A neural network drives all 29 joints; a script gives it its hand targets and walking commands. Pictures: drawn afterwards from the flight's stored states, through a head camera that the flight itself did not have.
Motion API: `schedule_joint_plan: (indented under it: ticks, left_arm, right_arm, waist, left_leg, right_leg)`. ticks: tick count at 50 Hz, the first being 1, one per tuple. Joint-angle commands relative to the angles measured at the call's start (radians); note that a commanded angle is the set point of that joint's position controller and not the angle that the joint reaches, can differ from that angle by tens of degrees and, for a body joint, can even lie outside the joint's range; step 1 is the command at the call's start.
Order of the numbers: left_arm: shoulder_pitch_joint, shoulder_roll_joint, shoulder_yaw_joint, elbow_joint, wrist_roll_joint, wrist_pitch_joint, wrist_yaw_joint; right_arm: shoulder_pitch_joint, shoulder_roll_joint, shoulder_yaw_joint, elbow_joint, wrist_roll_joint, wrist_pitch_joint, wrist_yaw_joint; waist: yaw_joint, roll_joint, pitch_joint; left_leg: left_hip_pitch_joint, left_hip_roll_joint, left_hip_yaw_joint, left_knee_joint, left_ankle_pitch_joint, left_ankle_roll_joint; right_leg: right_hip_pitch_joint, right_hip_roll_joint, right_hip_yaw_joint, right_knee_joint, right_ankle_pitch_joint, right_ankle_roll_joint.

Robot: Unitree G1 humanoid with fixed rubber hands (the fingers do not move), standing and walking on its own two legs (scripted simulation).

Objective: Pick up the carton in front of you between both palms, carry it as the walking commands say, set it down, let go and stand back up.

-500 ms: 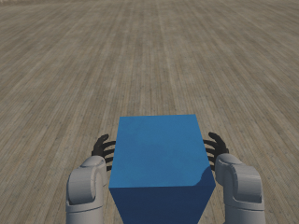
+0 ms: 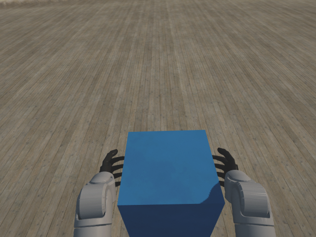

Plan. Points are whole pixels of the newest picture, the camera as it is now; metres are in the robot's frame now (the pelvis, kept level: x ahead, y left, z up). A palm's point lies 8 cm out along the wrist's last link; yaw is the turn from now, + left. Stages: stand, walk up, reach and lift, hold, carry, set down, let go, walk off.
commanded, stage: carry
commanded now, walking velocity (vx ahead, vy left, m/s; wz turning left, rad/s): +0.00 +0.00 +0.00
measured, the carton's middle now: (168, 188) +0.28 +0.00 -0.02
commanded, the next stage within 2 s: hold in 0.66 s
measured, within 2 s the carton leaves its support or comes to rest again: neither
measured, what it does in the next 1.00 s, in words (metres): shifts its weight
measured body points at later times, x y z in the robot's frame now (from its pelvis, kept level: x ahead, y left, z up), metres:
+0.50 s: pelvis -0.04 +0.00 +0.00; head -0.05 +0.00 +0.45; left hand +0.28 +0.15 +0.04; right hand +0.27 -0.15 +0.04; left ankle -0.04 +0.11 -0.73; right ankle -0.02 -0.10 -0.73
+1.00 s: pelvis -0.06 +0.01 +0.01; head -0.10 +0.00 +0.46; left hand +0.24 +0.15 +0.05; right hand +0.23 -0.15 +0.04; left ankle -0.04 +0.12 -0.73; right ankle -0.02 -0.10 -0.73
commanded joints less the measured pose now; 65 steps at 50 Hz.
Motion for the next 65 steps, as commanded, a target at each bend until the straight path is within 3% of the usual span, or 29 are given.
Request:
schedule_joint_plan:
  ticks: [1,14,19,26,33,34,35,36,37,40,43,53,65]
  left_arm:
    - [-0.478,-0.854,-0.646,-0.032,-0.321,-0.068,-0.235]
    - [-0.559,-0.846,-0.414,0.279,-0.137,-0.339,-0.251]
    - [-0.615,-0.903,-0.394,0.352,-0.115,-0.424,-0.265]
    - [-0.567,-0.929,-0.466,0.288,-0.157,-0.395,-0.264]
    - [-0.546,-0.896,-0.454,0.274,-0.154,-0.362,-0.259]
    - [-0.447,-0.910,-0.432,0.266,-0.152,-0.358,-0.265]
    - [-0.473,-0.900,-0.426,0.225,-0.144,-0.376,-0.259]
    - [-0.449,-0.885,-0.407,0.232,-0.125,-0.378,-0.251]
    - [-0.493,-0.870,-0.421,0.220,-0.126,-0.381,-0.255]
    - [-0.497,-0.888,-0.426,0.242,-0.134,-0.386,-0.253]
    - [-0.506,-0.886,-0.410,0.261,-0.125,-0.388,-0.254]
    - [-0.601,-0.930,-0.355,0.361,-0.094,-0.387,-0.285]
    - [-0.720,-0.983,-0.298,0.489,-0.083,-0.403,-0.334]
  right_arm:
    - [-0.482,0.856,0.645,-0.035,0.323,-0.071,0.239]
    - [-0.568,0.848,0.416,0.273,0.140,-0.344,0.255]
    - [-0.623,0.902,0.394,0.346,0.117,-0.429,0.268]
    - [-0.579,0.929,0.471,0.277,0.163,-0.400,0.268]
    - [-0.558,0.899,0.459,0.267,0.160,-0.367,0.264]
    - [-0.445,0.928,0.445,0.255,0.160,-0.364,0.266]
    - [-0.483,0.912,0.450,0.199,0.155,-0.378,0.259]
    - [-0.480,0.875,0.436,0.201,0.142,-0.378,0.260]
    - [-0.478,0.877,0.421,0.222,0.132,-0.383,0.251]
    - [-0.499,0.883,0.434,0.225,0.136,-0.387,0.245]
    - [-0.515,0.883,0.428,0.235,0.127,-0.386,0.246]
    - [-0.602,0.924,0.374,0.333,0.109,-0.378,0.287]
    - [-0.735,0.982,0.322,0.453,0.095,-0.388,0.350]
  waist:
    - [0.000,-0.001,-0.187]
    - [0.000,-0.002,-0.175]
    - [0.001,-0.002,-0.208]
    - [-0.001,-0.005,-0.240]
    - [-0.002,-0.005,-0.217]
    - [0.013,0.010,-0.101]
    - [0.003,-0.003,-0.167]
    - [0.012,0.041,-0.151]
    - [-0.005,-0.015,-0.147]
    - [-0.004,-0.006,-0.163]
    - [-0.002,-0.016,-0.125]
    - [0.000,0.010,-0.027]
    - [0.005,0.013,0.003]
  left_leg:
    - [0.055,0.104,-0.099,-0.073,0.315,0.013]
    - [0.023,0.103,-0.108,-0.105,0.203,0.018]
    - [0.036,0.101,-0.109,-0.099,0.203,0.021]
    - [0.048,0.103,-0.107,-0.081,0.252,0.021]
    - [0.025,0.104,-0.107,-0.080,0.260,0.017]
    - [0.123,-0.147,-0.272,-0.143,0.514,0.038]
    - [0.155,-0.139,-0.293,-0.136,0.591,0.044]
    - [0.153,-0.142,-0.291,-0.156,0.542,0.041]
    - [0.131,-0.133,-0.298,-0.148,0.518,0.032]
    - [0.154,-0.159,-0.297,-0.157,0.502,0.023]
    - [0.118,-0.156,-0.291,-0.181,0.384,0.032]
    - [0.072,-0.127,-0.289,-0.210,0.131,0.045]
    - [0.039,-0.105,-0.285,-0.233,-0.069,0.062]
  right_leg:
    - [0.077,-0.114,0.111,-0.075,0.349,-0.012]
    - [0.046,-0.112,0.118,-0.111,0.242,-0.017]
    - [0.053,-0.113,0.121,-0.108,0.242,-0.020]
    - [0.066,-0.118,0.119,-0.091,0.291,-0.015]
    - [0.056,-0.117,0.120,-0.087,0.306,-0.013]
    - [0.250,0.124,0.258,-0.137,0.558,-0.020]
    - [0.302,0.116,0.284,-0.132,0.639,-0.020]
    - [0.323,0.112,0.283,-0.132,0.609,-0.014]
    - [0.349,0.126,0.276,-0.156,0.525,-0.013]
    - [0.380,0.122,0.281,-0.150,0.582,0.002]
    - [0.384,0.122,0.271,-0.165,0.463,0.004]
    - [0.304,0.115,0.258,-0.179,0.167,-0.009]
    - [0.271,0.111,0.249,-0.169,-0.013,-0.008]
